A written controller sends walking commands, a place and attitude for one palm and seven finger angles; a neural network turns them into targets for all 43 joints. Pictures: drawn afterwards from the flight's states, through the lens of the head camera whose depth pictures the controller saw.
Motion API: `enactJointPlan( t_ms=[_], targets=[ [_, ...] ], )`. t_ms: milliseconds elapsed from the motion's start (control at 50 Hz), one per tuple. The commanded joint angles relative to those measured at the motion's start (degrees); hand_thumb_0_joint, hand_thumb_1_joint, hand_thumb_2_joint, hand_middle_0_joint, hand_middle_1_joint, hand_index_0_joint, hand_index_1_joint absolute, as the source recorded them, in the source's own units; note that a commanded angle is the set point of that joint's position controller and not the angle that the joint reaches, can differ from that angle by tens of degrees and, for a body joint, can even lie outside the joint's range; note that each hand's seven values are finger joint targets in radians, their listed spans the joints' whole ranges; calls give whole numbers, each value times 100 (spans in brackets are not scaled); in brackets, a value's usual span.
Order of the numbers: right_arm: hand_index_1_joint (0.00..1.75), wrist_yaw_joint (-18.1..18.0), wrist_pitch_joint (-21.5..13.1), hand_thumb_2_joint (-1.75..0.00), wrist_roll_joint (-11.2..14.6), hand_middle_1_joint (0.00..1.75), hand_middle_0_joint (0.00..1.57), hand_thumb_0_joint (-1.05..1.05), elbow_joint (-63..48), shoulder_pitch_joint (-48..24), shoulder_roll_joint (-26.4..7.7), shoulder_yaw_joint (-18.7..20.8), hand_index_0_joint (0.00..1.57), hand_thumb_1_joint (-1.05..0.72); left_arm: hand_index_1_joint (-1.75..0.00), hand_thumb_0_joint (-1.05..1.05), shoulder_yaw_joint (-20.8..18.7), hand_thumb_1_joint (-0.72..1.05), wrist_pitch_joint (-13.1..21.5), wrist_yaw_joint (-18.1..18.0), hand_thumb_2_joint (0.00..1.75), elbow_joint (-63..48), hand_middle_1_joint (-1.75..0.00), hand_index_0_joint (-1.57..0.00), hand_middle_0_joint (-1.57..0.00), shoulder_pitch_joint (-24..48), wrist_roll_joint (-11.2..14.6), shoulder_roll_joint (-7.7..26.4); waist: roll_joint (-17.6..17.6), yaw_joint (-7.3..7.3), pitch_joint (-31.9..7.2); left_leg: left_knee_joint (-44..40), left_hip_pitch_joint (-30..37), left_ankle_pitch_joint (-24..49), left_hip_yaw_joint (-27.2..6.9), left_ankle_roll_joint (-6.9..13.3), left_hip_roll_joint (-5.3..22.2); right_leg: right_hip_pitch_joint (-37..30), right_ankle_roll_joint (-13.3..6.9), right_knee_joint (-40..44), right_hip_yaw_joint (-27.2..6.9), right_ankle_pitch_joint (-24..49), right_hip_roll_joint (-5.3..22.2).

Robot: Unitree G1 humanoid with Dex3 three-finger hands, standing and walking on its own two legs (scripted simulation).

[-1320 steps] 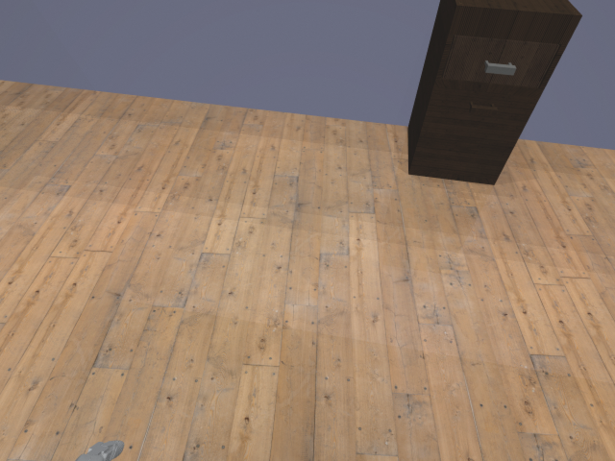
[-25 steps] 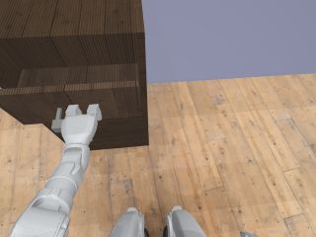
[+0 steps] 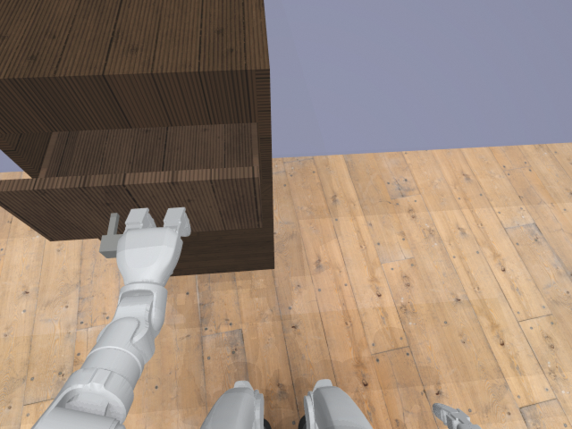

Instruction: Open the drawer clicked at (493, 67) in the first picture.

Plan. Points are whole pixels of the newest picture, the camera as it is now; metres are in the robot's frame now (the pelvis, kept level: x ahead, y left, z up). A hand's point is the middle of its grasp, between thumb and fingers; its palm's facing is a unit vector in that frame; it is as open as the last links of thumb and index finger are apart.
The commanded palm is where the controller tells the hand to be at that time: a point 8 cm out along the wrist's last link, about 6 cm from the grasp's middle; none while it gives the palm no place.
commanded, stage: pull the drawer open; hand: left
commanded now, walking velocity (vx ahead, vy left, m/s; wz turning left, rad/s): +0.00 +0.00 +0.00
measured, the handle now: (140, 231) +0.41 +0.24 -0.06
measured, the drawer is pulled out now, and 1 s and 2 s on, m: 0.10 0.14 0.20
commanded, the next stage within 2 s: none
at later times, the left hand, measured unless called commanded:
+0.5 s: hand (162, 272) +0.35 +0.20 -0.08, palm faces -0.04 -0.06 -1.00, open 5.9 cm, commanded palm +0.31 +0.20 -0.03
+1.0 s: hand (161, 287) +0.33 +0.20 -0.08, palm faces -0.04 -0.06 -1.00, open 5.9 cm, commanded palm +0.29 +0.20 -0.03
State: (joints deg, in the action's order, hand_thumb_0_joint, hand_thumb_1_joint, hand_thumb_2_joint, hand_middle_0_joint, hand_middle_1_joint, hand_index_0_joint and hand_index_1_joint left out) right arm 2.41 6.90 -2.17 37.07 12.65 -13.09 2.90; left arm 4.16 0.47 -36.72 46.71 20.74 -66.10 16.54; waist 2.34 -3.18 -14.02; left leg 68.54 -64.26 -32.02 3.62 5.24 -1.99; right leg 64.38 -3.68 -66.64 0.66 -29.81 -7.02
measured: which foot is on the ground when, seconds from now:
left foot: down 0.00-1.00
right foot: down 0.00-1.00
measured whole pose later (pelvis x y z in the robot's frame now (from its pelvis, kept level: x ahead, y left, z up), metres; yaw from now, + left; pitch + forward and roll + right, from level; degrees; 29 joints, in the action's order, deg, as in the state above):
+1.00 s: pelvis +0.00 +0.00 +0.00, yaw +0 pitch +26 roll -2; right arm 2.5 6.9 -1.9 35.1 11.2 -13.0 2.5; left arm 7.0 -1.8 -36.6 38.0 11.3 -66.6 14.6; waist 2.2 -1.7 -14.5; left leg 68.7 -62.5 -32.4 3.5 5.3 -2.2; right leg 62.6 -3.7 -66.9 0.7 -30.3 -6.9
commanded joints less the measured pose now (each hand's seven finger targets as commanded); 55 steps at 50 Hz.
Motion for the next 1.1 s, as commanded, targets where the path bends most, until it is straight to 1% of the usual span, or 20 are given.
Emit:
enactJointPlan(
  t_ms=[0,60,180,240,320,340,380,420,440,460,480,600,660,820,840,900,920,1000,1060,1080],
  targets=[
    [30,-44,-135,-90,-7,30,20,0,-483,361,-829,257,20,-90,-135,0,-513,90,-99,-231,90,-740,-135,-40,-40,455,132,992,-166,235,-2355,-577,1548,2742,-528,-238,47,-1767,38,641,-400,2973,252],
    [30,-42,-143,-90,-4,30,20,0,-476,359,-825,259,20,-90,-135,0,-506,90,-136,-249,90,-678,-135,-40,-40,375,103,959,-199,251,-2185,-590,1492,2628,-517,-235,41,-1714,23,664,-390,2829,241],
    [30,2,-111,-90,-1,30,20,0,-569,309,-844,289,20,-90,-135,0,-380,90,-256,-235,90,-927,-135,-40,-40,132,104,750,5,314,-2349,-655,1947,3067,-636,-298,110,-1535,-14,632,-274,2796,232],
    [30,-5,-96,-90,10,30,20,0,-591,306,-833,285,20,-90,-135,0,-237,90,-298,-185,90,-1008,-135,-40,-40,68,151,604,-287,234,-2386,-623,1922,3061,-608,-264,114,-1650,39,667,-299,2983,240],
    [30,-36,-132,-90,28,30,20,0,-612,292,-811,266,20,-90,-135,0,-293,90,-279,-143,90,-1033,-135,-40,-40,-61,206,669,-204,303,-2247,-658,1735,2842,-569,-256,77,-1769,20,679,-333,2928,245],
    [30,-40,-133,-90,22,30,20,0,-597,245,-819,258,20,-90,-135,0,-278,90,-268,-140,90,-1085,-135,-40,-40,18,188,703,-266,251,-2275,-637,1713,2771,-543,-245,74,-1758,35,698,-361,2939,252],
    [30,-46,-137,-90,19,30,20,0,-589,241,-826,249,20,-90,-135,0,-398,90,-254,-145,90,-1054,-135,-40,-40,-84,158,829,-199,319,-2225,-661,1689,2814,-582,-257,68,-1763,3,678,-376,2949,240],
    [30,-34,-139,-90,10,30,20,0,-627,227,-813,258,20,-90,-135,0,-300,90,-247,-177,90,-1164,-135,-40,-40,-226,128,694,-16,341,-2217,-657,1871,2945,-572,-279,82,-1639,-4,663,-341,2914,240],
    [30,-27,-122,-90,14,30,20,0,-629,205,-814,248,20,-90,-135,0,-281,90,-262,-186,90,-1156,-135,-40,-40,-253,110,674,-78,321,-2270,-650,1892,2937,-595,-281,92,-1587,6,655,-332,2852,238],
    [30,-24,-131,-90,13,30,20,0,-626,226,-817,258,20,-90,-135,0,-237,90,-290,-186,90,-1109,-135,-40,-40,-245,137,602,-152,283,-2080,-661,1809,2820,-576,-274,88,-1598,1,709,-320,2797,233],
    [30,-22,-140,-90,9,30,20,0,-624,213,-825,263,20,-90,-135,0,-338,90,-283,-186,90,-1178,-135,-40,-40,-226,130,717,-120,326,-2152,-662,1798,2862,-616,-280,93,-1612,-12,678,-333,2787,230],
    [30,-3,-123,-90,15,30,20,0,-685,168,-820,264,20,-90,-135,0,-151,90,-312,-200,90,-1421,-135,-40,-40,-311,95,521,-86,297,-2269,-650,1980,3012,-645,-294,119,-1507,18,633,-286,2779,234],
    [30,-5,-120,-90,21,30,20,0,-700,159,-813,261,20,-90,-135,0,-171,90,-340,-204,90,-1368,-135,-40,-40,-482,121,511,-243,312,-2128,-670,1887,2879,-647,-290,108,-1573,3,664,-296,2733,219],
    [30,-12,-137,-90,36,30,20,0,-751,91,-796,249,20,-90,-135,0,-237,90,-340,-201,90,-1517,-135,-40,-40,-730,125,563,-120,407,-2114,-686,1912,2865,-639,-306,90,-1565,-16,651,-299,2657,218],
    [30,-13,-134,-90,26,30,20,0,-755,57,-797,240,20,-90,-135,0,-141,90,-342,-190,90,-1556,-135,-40,-40,-656,116,493,-259,338,-2166,-661,1857,2798,-624,-280,86,-1595,5,662,-316,2699,224],
    [30,-22,-148,-90,33,30,20,0,-760,25,-794,226,20,-90,-135,0,-220,90,-331,-208,90,-1559,-135,-40,-40,-665,77,599,-133,378,-2088,-673,1825,2738,-634,-286,79,-1516,-10,645,-340,2616,224],
    [30,-22,-163,-90,27,30,20,0,-767,38,-786,242,20,-90,-135,0,-129,90,-343,-201,90,-1586,-135,-40,-40,-717,116,462,-159,356,-2037,-665,1849,2731,-622,-277,83,-1546,-17,677,-326,2642,221],
    [30,-24,-168,-90,29,30,20,0,-809,0,-792,229,20,-90,-135,0,-159,90,-323,-210,90,-1752,-135,-40,-40,-802,87,514,-92,411,-2196,-687,1914,2818,-654,-295,90,-1559,-17,623,-324,2637,226],
    [30,-19,-182,-90,30,30,20,0,-812,-32,-774,240,20,-90,-135,0,-67,90,-366,-200,90,-1724,-135,-40,-40,-894,138,378,-287,355,-2021,-667,1799,2608,-614,-266,74,-1593,-6,705,-358,2593,223],
    [30,-20,-196,-90,29,30,20,0,-798,-20,-786,237,20,-90,-135,0,-177,90,-353,-196,90,-1764,-135,-40,-40,-858,141,504,-186,395,-2021,-699,1761,2620,-635,-276,68,-1624,-30,703,-358,2592,220]
  ],
)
